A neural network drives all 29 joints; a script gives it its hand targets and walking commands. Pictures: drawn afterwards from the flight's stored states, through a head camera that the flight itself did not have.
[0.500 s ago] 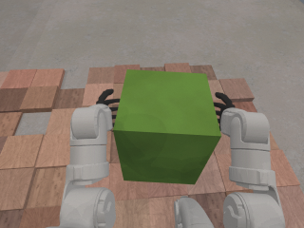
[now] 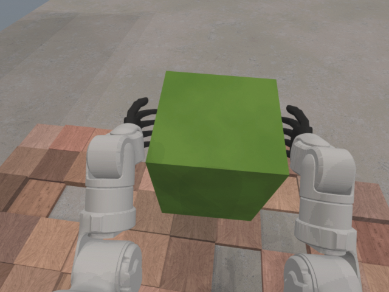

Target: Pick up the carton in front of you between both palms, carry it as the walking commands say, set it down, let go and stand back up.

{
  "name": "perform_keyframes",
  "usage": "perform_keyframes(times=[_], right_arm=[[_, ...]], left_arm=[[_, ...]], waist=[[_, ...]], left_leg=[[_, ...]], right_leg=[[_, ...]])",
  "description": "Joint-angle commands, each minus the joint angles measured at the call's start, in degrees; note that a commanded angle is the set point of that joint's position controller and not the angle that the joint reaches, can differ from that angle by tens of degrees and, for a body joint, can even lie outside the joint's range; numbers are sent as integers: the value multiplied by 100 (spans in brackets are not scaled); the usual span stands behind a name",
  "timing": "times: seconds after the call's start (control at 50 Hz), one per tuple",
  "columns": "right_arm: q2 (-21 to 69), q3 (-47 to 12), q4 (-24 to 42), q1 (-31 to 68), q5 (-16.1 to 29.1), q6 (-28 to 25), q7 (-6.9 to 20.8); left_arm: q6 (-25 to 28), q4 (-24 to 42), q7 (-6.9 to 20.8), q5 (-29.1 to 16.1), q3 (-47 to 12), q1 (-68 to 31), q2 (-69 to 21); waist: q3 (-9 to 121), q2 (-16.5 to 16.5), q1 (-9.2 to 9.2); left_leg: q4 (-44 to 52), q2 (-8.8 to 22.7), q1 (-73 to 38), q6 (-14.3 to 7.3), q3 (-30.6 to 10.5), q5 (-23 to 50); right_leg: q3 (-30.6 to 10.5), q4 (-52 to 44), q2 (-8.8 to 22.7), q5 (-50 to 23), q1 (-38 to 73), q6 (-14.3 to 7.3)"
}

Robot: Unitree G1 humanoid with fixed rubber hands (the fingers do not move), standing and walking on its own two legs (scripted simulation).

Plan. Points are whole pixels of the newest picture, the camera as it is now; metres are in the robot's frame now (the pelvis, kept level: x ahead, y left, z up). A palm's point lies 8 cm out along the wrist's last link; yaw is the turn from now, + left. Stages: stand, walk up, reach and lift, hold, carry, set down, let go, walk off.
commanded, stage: carry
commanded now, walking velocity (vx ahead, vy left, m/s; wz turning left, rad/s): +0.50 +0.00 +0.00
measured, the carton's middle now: (212, 153) +0.39 +0.03 +0.09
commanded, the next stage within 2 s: none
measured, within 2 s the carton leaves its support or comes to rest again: neither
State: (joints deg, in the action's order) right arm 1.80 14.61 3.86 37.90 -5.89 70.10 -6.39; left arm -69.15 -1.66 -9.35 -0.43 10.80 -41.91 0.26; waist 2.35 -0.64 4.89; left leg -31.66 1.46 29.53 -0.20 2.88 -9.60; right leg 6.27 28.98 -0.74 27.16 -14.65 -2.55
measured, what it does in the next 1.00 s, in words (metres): walks ahead: left foot, then right foot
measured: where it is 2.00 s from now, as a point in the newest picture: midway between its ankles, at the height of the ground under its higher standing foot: (239, 137)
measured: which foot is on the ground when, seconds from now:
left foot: up 0.00-0.04, down 0.06-0.54, up 0.56-0.84, down 0.86-1.00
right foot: down 0.00-0.06, up 0.08-0.48, down 0.50-0.90, up 0.92-1.00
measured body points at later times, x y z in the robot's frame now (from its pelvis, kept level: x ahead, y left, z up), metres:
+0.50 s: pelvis +0.32 +0.01 -0.04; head +0.32 +0.02 +0.41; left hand +0.70 +0.15 +0.08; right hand +0.68 -0.16 +0.08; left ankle +0.12 +0.10 -0.75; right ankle +0.48 -0.07 -0.75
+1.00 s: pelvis +0.62 +0.00 +0.00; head +0.64 +0.00 +0.45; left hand +0.99 +0.13 +0.13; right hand +0.97 -0.17 +0.13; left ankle +0.62 +0.11 -0.73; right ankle +0.56 -0.09 -0.67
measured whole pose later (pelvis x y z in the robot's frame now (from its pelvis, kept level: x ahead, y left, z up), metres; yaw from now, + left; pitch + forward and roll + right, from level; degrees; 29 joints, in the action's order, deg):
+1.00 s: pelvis +0.62 +0.00 +0.00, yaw -1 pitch +5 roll +1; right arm 2.0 9.1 0.6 34.5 -2.5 67.5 -8.1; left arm -68.9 1.9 -7.6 1.3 12.2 -34.7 0.2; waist 3.4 -0.8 -4.0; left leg -33.0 1.2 21.3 -2.2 6.9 -16.8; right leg 1.9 59.4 0.2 28.3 -28.3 -1.8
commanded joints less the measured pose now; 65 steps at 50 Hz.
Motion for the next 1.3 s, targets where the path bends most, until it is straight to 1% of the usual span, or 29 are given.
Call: perform_keyframes(times=[0.0,0.02,0.04,0.06,0.08,0.14,0.26,0.4,0.44,0.48,0.5,0.52,0.54,0.6,0.74,0.8,0.84,0.86,0.88,0.9,0.94,0.96,1.06,1.14,1.2,1.22,1.24,1.26,1.28], right_arm=[[4586,-3652,-162,3996,2194,200,1004],[4576,-3564,-386,4079,2327,299,1042],[4485,-3413,-584,4172,2426,404,1075],[4351,-3241,-853,4309,2465,503,1077],[4381,-3211,-782,4806,2581,535,1078],[5153,-3190,-736,5796,3086,643,1209],[5836,-2698,-1261,5904,3095,644,1315],[6421,-2450,-2048,5036,2554,196,1475],[6509,-2636,-1769,5045,2571,20,1471],[6582,-2914,-1420,5014,2620,-110,1431],[6620,-3052,-1191,5287,2662,-156,1398],[6720,-3269,-847,5281,2758,-174,1374],[6675,-3513,-561,5011,2792,-198,1322],[6567,-3622,-208,4348,2639,-346,1152],[6206,-4357,279,3194,2280,-672,992],[5996,-4593,372,3082,2285,-708,1050],[5825,-4631,321,3040,2367,-674,1107],[5695,-4576,241,3018,2363,-651,1117],[5458,-4489,232,3076,2379,-598,1117],[5332,-4428,244,3165,2456,-536,1114],[5333,-4493,469,3661,2771,-360,1127],[5331,-4498,608,3977,2914,-303,1146],[5241,-4151,264,4684,3321,137,1183],[5194,-3652,-450,4939,3195,402,1175],[5176,-3279,-892,5202,3030,592,1098],[5035,-3134,-1039,5352,2982,656,1055],[5062,-3015,-1139,5504,2976,772,1013],[5135,-2806,-1153,5881,2937,882,932],[5197,-2785,-1009,6149,2876,939,879]], left_arm=[[-261,78,1550,-2253,-3571,-3717,-5498],[-361,-95,1512,-2143,-3358,-3811,-5306],[-463,-302,1471,-2033,-3104,-3933,-5129],[-581,-645,1422,-1940,-2813,-3931,-5000],[-679,-595,1375,-1903,-2737,-4261,-4970],[-822,-705,1247,-1848,-2412,-4846,-5260],[-830,-1200,1142,-1625,-2111,-4747,-5885],[-435,-1731,1401,-1532,-2160,-4226,-6714],[-276,-1483,1465,-1649,-2343,-4346,-6890],[-104,-1191,1490,-1776,-2565,-4286,-6902],[33,-1032,1486,-1790,-2688,-4389,-6837],[157,-760,1470,-1876,-2860,-4205,-6878],[165,-478,1438,-1916,-2933,-3819,-6874],[275,637,1427,-2296,-3568,-4115,-7122],[506,1218,1611,-2374,-4352,-3273,-6769],[518,1049,1655,-2165,-4368,-2906,-6371],[479,971,1642,-2050,-4347,-2840,-6131],[407,1006,1638,-2049,-4317,-3050,-5993],[320,927,1621,-2041,-4228,-3080,-5857],[250,909,1598,-2030,-4125,-3128,-5723],[121,797,1495,-1988,-3881,-3199,-5512],[57,804,1437,-1946,-3727,-3277,-5406],[-364,341,1197,-1565,-3083,-3416,-4888],[-659,-78,1190,-1502,-2713,-3926,-4753],[-842,-445,1246,-1666,-2416,-4300,-4680],[-897,-623,1276,-1715,-2279,-4406,-4658],[-950,-747,1272,-1781,-2105,-4623,-4477],[-1003,-638,1264,-1822,-2059,-5153,-4398],[-1011,-468,1287,-1935,-2112,-5351,-4697]], waist=[[2448,-337,-491],[2554,-48,-623],[2369,422,-744],[2072,961,-746],[2210,1557,-849],[1842,404,-763],[2007,756,-780],[1571,913,-973],[1635,1104,-791],[2251,957,-274],[2869,134,-173],[3570,-1151,63],[3831,-1555,-52],[3599,-254,-101],[3185,-646,-306],[2872,-787,-416],[2901,-399,-636],[2976,214,-903],[3006,1297,-1039],[2813,1871,-1109],[2585,463,-1139],[2365,303,-1119],[2212,915,-922],[1859,881,-832],[2265,246,-222],[2478,-347,-24],[2627,-1591,-376],[3218,-2052,-208],[3026,-1787,-177]], left_leg=[[805,-304,-2305,-69,766,264],[656,72,-3115,-143,365,-81],[754,1002,-3552,-258,-1002,-488],[1113,1854,-3999,-676,-2923,233],[1192,2237,-4240,-1359,-3617,-355],[1399,1764,-3271,-1143,-2638,-162],[1321,1257,-3693,-826,-1020,2287],[970,756,-4341,-705,-192,3431],[795,862,-4091,-549,-62,4298],[-512,745,-3285,-192,417,4670],[-1842,638,-1649,-5,245,3850],[-3699,-82,-222,241,232,834],[-4464,-527,385,180,-179,-1852],[-4414,-6,1207,-76,-613,-1630],[-1416,34,272,-15,75,-1392],[-121,-241,-775,-135,586,-607],[560,-222,-2474,-310,603,87],[669,542,-3400,-741,-750,-377],[752,1541,-4347,-1450,-2596,392],[873,2011,-4780,-1961,-3399,1572],[528,1901,-4979,-1651,-2701,1694],[655,1816,-4608,-1412,-2428,1437],[792,1259,-3172,-865,-881,1753],[413,1000,-2721,-557,-284,1365],[-1700,487,-1943,-138,459,1187],[-3032,306,-936,1,495,-238],[-4192,-30,191,92,234,-2548],[-5113,-300,1376,159,-118,-2753],[-5394,-105,1900,47,-278,-2475]], right_leg=[[-386,569,831,-2000,452,-428],[-180,1355,696,-1688,-182,-220],[-73,2534,474,-473,-1196,-14],[-111,3369,-148,542,-2665,167],[-437,4045,18,655,-3396,106],[-615,4117,442,-104,-3344,146],[-179,2845,373,-1323,-3184,232],[315,240,10,-3030,-2765,-21],[463,-167,-130,-3148,-1739,-190],[854,-338,-398,-2804,563,-183],[52,57,160,-2772,2618,-683],[-2287,-239,1485,-2504,3885,-1354],[-3183,-461,1815,-3198,4189,-1463],[-2502,-409,1796,-3654,3759,-1097],[-1263,-845,1526,-3027,2278,-1076],[-675,-625,1322,-3016,1622,-744],[-182,233,967,-3006,590,-409],[110,1234,597,-3092,-393,-71],[24,2500,82,-1815,-1856,150],[-326,3568,-241,526,-3019,167],[-828,3713,278,533,-3847,64],[-842,3207,417,306,-3778,77],[-379,1270,268,-1417,-2141,172],[-157,80,218,-3041,-1349,75],[413,-304,19,-3040,846,40],[-42,105,410,-2833,1853,241],[-1995,442,1640,-4095,2465,43],[-3578,-310,2163,-2315,3425,-767],[-4315,-1015,2287,-459,3008,-1074]])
